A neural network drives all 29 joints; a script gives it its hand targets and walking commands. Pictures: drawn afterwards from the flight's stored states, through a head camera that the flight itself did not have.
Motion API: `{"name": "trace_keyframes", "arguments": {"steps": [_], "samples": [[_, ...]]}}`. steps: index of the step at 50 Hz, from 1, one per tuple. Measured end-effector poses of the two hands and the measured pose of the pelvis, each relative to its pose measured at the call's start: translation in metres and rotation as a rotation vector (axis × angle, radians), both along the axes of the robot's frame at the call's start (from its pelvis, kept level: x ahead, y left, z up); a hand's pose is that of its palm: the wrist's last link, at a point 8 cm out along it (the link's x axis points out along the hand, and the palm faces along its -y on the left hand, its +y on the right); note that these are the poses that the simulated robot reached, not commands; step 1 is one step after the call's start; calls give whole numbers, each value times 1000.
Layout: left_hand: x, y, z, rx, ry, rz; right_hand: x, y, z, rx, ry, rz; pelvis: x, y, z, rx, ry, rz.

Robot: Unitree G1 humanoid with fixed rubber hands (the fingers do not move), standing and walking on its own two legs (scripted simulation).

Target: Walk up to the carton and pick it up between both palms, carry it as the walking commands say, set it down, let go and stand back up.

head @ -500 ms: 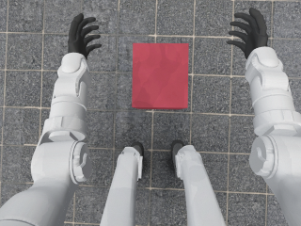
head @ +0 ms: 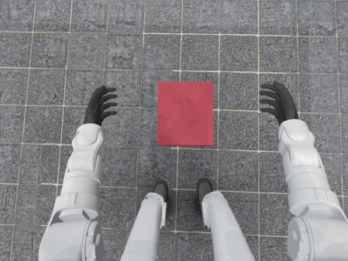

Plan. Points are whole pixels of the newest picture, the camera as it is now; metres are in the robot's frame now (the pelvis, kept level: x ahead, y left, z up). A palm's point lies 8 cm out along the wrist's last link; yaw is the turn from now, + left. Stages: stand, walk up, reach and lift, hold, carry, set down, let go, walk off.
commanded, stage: let go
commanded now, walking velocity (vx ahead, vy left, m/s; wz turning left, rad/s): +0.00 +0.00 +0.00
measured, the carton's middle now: (184, 117) +0.46 -0.01 -0.58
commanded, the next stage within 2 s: stand in 0.94 s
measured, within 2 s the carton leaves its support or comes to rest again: neither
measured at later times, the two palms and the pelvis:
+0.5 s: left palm (47, 206) +0.23 +0.24 -0.01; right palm (325, 203) +0.23 -0.22 -0.01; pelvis +0.05 +0.01 +0.07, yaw +0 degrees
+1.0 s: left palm (38, 224) +0.20 +0.25 +0.00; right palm (337, 220) +0.21 -0.23 +0.00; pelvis +0.05 +0.01 +0.07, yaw +0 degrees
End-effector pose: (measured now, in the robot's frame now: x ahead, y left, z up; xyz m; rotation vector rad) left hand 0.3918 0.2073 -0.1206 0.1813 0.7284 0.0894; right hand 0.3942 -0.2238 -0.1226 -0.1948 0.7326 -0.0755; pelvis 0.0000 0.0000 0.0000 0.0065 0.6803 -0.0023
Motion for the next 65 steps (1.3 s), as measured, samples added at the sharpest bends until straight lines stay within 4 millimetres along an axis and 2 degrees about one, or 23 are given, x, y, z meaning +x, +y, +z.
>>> {"name": "trace_keyframes", "arguments": {"steps": [7, 12, 22, 28, 33, 41, 47, 49, 57, 65], "samples": [[-44, 14, 45, -11, 18, -10, -45, -4, 46, 11, 15, -8, 18, 3, 25, -4, -135, 2], [-75, 19, 70, -19, 19, -4, -76, -2, 71, 15, 16, -9, 29, 5, 39, -6, -241, 3], [-145, 28, 104, -21, 51, 7, -145, 2, 105, 24, 41, -17, 50, 7, 62, -10, -461, 0], [-171, 32, 119, -20, 56, 11, -172, -1, 118, 22, 55, -16, 56, 7, 70, -11, -586, 3], [-178, 31, 125, -23, 60, -2, -181, -3, 124, 20, 59, -7, 56, 6, 71, -9, -667, 3], [-176, 29, 127, -18, 60, -17, -179, -3, 129, 17, 55, 5, 53, 5, 70, -6, -749, 5], [-182, 29, 126, -15, 71, -18, -182, -1, 128, 19, 62, 4, 51, 5, 70, -4, -772, 10], [-185, 35, 122, 20, 79, -5, -183, -5, 124, -18, 74, 1, 51, 5, 69, -6, -748, 11], [-206, 81, 108, 152, 165, 50, -195, -45, 115, -151, 135, -42, 54, 6, 67, -12, -693, 9], [-209, 93, 104, 185, 211, 60, -198, -57, 112, -188, 175, -57, 61, 8, 69, -11, -688, 8]]}}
